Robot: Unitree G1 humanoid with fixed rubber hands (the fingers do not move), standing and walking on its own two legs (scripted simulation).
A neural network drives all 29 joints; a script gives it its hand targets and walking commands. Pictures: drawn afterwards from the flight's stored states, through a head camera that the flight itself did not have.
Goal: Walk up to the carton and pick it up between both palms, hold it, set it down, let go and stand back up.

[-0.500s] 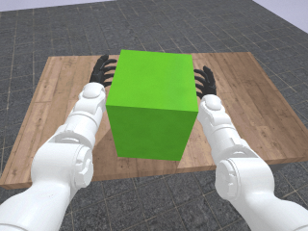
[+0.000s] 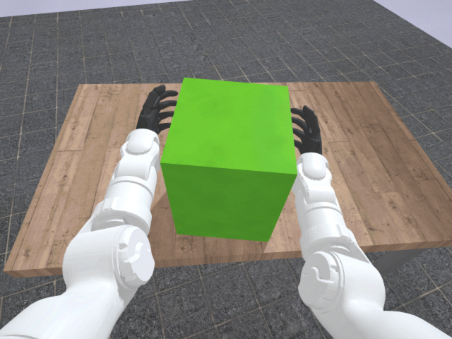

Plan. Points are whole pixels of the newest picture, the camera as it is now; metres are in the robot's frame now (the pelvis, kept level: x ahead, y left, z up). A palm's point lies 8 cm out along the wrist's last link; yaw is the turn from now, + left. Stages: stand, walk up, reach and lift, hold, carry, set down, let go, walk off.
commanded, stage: reach and lift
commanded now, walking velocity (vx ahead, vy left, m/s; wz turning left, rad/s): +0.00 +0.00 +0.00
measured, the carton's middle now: (228, 164) +0.43 -0.02 +0.04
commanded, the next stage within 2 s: none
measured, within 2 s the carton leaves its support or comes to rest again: leaves its support in 0.92 s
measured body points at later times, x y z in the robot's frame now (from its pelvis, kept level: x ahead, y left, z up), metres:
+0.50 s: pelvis +0.02 +0.01 +0.00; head +0.04 +0.02 +0.45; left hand +0.44 +0.13 +0.12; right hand +0.42 -0.16 +0.10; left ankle -0.02 +0.12 -0.75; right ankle +0.02 -0.12 -0.75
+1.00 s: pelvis +0.00 +0.00 +0.00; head +0.00 +0.02 +0.45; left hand +0.41 +0.13 +0.13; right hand +0.39 -0.16 +0.11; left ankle -0.02 +0.12 -0.75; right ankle +0.02 -0.12 -0.75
